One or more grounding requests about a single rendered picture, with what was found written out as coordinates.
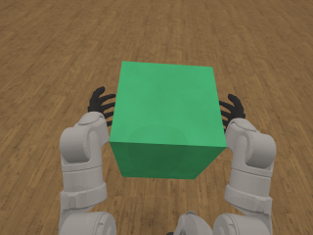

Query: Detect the robot left hand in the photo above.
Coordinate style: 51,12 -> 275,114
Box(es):
87,86 -> 116,126

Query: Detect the robot right hand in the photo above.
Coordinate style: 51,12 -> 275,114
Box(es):
218,94 -> 246,134

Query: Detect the robot right thigh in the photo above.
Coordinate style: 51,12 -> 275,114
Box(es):
176,213 -> 213,235

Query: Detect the robot left upper arm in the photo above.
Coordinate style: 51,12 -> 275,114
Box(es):
60,211 -> 116,235

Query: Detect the left robot forearm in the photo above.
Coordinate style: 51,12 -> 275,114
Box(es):
58,112 -> 110,235

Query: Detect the right robot forearm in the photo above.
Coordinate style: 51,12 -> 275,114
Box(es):
224,117 -> 277,235

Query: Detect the robot right upper arm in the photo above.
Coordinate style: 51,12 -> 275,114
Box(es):
212,212 -> 270,235

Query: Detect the carton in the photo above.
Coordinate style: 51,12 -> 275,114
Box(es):
109,61 -> 227,180

